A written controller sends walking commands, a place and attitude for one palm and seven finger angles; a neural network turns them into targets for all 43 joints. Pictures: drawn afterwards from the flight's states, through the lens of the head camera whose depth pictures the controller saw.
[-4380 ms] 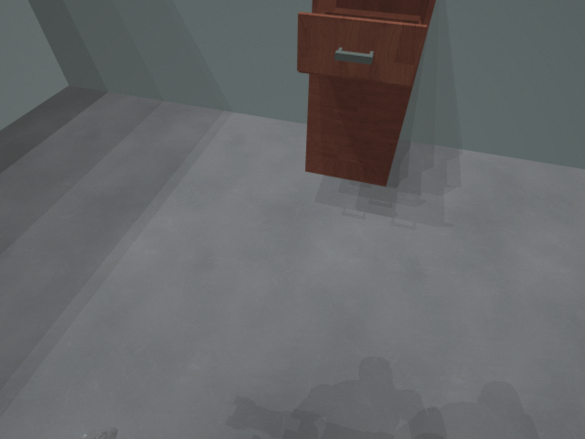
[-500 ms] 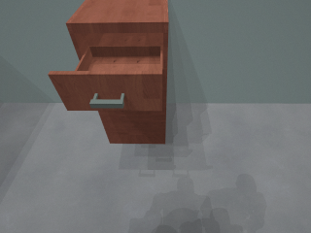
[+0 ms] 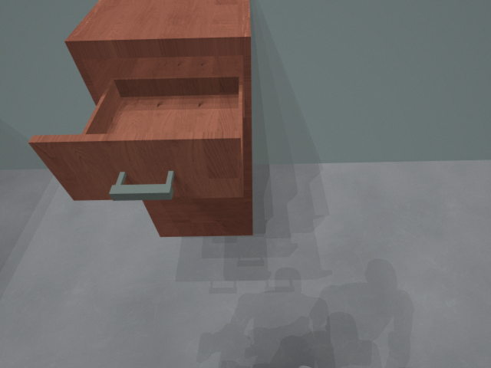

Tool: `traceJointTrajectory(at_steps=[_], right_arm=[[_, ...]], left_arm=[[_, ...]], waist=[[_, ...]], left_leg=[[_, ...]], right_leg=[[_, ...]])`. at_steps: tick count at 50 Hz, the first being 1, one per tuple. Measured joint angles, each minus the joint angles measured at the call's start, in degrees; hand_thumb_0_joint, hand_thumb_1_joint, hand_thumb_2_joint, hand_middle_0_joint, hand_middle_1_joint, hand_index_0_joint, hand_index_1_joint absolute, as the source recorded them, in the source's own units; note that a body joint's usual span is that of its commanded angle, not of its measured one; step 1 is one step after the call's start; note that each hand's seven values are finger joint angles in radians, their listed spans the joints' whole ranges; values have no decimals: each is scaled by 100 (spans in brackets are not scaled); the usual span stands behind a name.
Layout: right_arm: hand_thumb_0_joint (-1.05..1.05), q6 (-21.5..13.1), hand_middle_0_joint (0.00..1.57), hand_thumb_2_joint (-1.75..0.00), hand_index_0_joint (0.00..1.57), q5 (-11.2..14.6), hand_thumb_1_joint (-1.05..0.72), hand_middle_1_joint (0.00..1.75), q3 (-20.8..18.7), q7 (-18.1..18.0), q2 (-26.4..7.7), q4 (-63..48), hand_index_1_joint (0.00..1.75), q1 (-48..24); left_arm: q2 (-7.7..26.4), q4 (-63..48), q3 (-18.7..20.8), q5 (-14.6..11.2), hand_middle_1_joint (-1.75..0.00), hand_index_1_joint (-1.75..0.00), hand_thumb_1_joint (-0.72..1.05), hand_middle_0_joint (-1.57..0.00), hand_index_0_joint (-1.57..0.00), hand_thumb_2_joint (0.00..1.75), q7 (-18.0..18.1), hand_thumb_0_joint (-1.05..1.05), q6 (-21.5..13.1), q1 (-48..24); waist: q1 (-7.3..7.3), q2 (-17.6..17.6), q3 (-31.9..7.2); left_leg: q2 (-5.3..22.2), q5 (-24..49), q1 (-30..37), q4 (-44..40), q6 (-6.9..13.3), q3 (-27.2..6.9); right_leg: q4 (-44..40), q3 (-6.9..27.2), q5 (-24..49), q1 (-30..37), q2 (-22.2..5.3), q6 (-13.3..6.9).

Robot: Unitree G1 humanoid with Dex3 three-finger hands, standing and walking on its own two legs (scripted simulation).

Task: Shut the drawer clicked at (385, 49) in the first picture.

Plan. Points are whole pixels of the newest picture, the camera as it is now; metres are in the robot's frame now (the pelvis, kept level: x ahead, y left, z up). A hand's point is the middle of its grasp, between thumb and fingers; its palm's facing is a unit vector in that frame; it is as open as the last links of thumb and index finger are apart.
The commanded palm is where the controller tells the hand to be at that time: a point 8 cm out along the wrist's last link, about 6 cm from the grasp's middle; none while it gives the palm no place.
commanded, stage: take the last steps up to it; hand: left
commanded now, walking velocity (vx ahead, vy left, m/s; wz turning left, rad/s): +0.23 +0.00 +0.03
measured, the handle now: (144, 184) +0.44 +0.22 +0.02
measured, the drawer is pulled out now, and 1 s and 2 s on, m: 0.30 0.30 0.30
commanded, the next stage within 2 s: come to a stop and stand still in 0.26 s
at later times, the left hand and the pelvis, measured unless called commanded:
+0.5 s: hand out of the picture +0.09 +0.16 -0.19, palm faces +0.12 -0.98 -0.14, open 7.4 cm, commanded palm none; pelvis +0.13 +0.01 +0.00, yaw +1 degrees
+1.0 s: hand out of the picture +0.13 +0.12 -0.15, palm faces +0.03 -0.97 -0.26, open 7.4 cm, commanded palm none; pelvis +0.10 -0.07 +0.01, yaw +0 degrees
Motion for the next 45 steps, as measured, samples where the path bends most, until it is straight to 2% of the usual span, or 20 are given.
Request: traceJointTrajectory(at_steps=[1, 3, 5, 7, 10, 14, 19, 21, 23, 25, 29, 33, 35, 38, 40, 42, 43, 45], right_arm=[[0, 4, 21, -90, 20, 21, -91, 30, -5, 8, -2, 26, 30, 48], [0, 89, 21, -90, 20, 66, -91, 30, -11, 32, -57, 78, 30, -26], [0, 167, 21, -90, 20, 69, -91, 30, -44, 48, -118, 77, 30, -183], [0, 180, 20, -90, 20, 44, -91, 30, -79, 56, -180, -15, 30, -377], [0, 156, 20, -90, 20, 22, -91, 30, -105, 57, -238, -246, 30, -695], [0, 110, 20, -90, 19, 38, -92, 30, -102, 88, -262, -507, 30, -1105], [0, 45, 20, -90, 19, 58, -92, 30, -43, 122, -231, -632, 30, -1464], [0, -28, 20, -90, 19, 58, -92, 30, 12, 107, -231, -660, 30, -1512], [0, -57, 20, -90, 19, 58, -92, 30, 65, 47, -128, -622, 30, -1591], [0, -27, 20, -90, 19, 70, -92, 30, 151, -22, -24, -588, 30, -1668], [-1, 46, 20, -90, 20, 121, -92, 30, 146, -150, 110, -601, 30, -1819], [-2, 149, 21, -90, 20, 111, -94, 30, 27, -175, 43, -723, 30, -1943], [-2, 202, 21, -90, 20, 87, -94, 30, -8, -151, -14, -745, 30, -1931], [-2, 271, 21, -90, 20, 51, -93, 30, -66, -103, -124, -731, 30, -1832], [-1, 315, 21, -90, 20, 34, -92, 30, -106, -70, -206, -697, 30, -1738], [-1, 361, 21, -90, 20, 50, -92, 30, -142, -37, -270, -664, 30, -1614], [-1, 391, 21, -90, 20, 72, -92, 30, -160, -24, -301, -651, 30, -1561], [-1, 497, 21, -90, 20, 91, -92, 30, -191, 4, -391, -619, 30, -1443]], left_arm=[[8, -33, 1, 13, -30, -29, 91, -20, -19, 90, 4, 0, -83, -55], [-59, -59, -10, -3, -30, -29, 91, -20, -19, 90, 51, 0, -225, -190], [-135, -79, -44, -26, -30, -29, 91, -20, -19, 90, 102, 0, -271, -209], [-181, -65, -18, -41, -30, -30, 92, -20, -20, 90, 206, 0, -277, -159], [-141, 18, -33, -13, -30, -30, 94, -20, -20, 90, 264, -1, -277, -12], [-140, 175, -117, 3, -30, -30, 93, -20, -20, 90, 226, -1, -260, 217], [-174, 371, -154, -7, -30, -30, 92, -20, -20, 90, 193, 0, -209, 519], [-198, 450, -166, -28, -30, -30, 91, -20, -20, 90, 214, 0, -150, 662], [-161, 536, -190, -50, -30, -30, 91, -20, -20, 90, 265, 0, -43, 699], [-144, 594, -224, -72, -30, -30, 91, -20, -20, 90, 316, 0, 67, 697], [-146, 529, -229, -62, -30, -29, 91, -20, -20, 90, 333, 0, 224, 542], [-62, 267, -111, -35, -30, -30, 91, -20, -20, 90, 332, 0, 329, 376], [17, 132, -44, -26, -30, -30, 90, -20, -20, 90, 335, 0, 367, 290], [99, -32, 6, -18, -30, -29, 91, -20, -19, 90, 334, 0, 375, 180], [116, -112, 2, -15, -30, -29, 91, -20, -19, 90, 328, 0, 334, 141], [137, -179, -25, 0, -30, -29, 91, -20, -19, 90, 317, 0, 254, 168], [133, -181, -41, 19, -30, -29, 91, -19, -19, 90, 323, 0, 207, 180], [33, -135, -107, 36, -30, -29, 91, -19, -19, 90, 310, 0, 207, 171]], waist=[[1, 15, 14], [8, 144, 100], [44, 185, 97], [69, 195, 43], [68, 146, -64], [138, 71, -135], [322, -47, -127], [372, -33, -137], [418, -228, -87], [474, -377, -52], [423, -351, 105], [345, -255, 212], [317, -231, 216], [266, -148, 167], [230, -69, 112], [209, -37, 20], [208, -18, -13], [166, 146, -41]], left_leg=[[53, -232, -117, 407, 17, -13], [146, -686, -699, 1961, 187, -208], [126, -598, -1368, 3339, 295, -329], [169, -230, -1903, 3914, 305, -312], [256, 94, -2377, 3634, 206, -192], [280, 365, -2504, 2563, 105, -78], [197, 695, -2122, 1323, 95, 12], [191, 1289, -1761, 699, 144, 28], [76, 1100, -1669, 815, 375, 112], [-17, 890, -1548, 785, 472, 240], [-72, 1039, -1401, 439, 508, 300], [8, 1199, -1452, 290, 478, 330], [60, 1251, -1509, 282, 429, 327], [138, 1308, -1603, 322, 335, 278], [186, 1327, -1673, 391, 257, 234], [210, 1287, -1794, 576, 156, 212], [224, 1170, -1887, 745, 113, 195], [201, 420, -2011, 1126, 117, -60]], right_leg=[[-174, -27, 286, 108, 32, -88], [130, -153, 196, 117, 112, -236], [47, -234, -11, 303, 171, -300], [-291, -291, 29, 556, 237, -287], [-789, -331, 156, 887, 302, -308], [-1169, -326, 177, 1231, 353, -279], [-1139, -323, -93, 1569, 375, -150], [-877, -332, -341, 1619, 405, -65], [-535, -245, -626, 1594, 262, 25], [-183, -44, -1056, 1456, 170, 114], [831, 276, -1455, 894, 158, 171], [1854, 518, -1392, 241, 203, 197], [2083, 571, -1310, 59, 205, 199], [1737, 527, -1240, 121, 165, 161], [1114, 456, -1110, 360, 140, 126], [195, 394, -627, 733, 113, 105], [-56, 406, -507, 805, 122, 44], [-17, 327, -436, 796, 214, -64]])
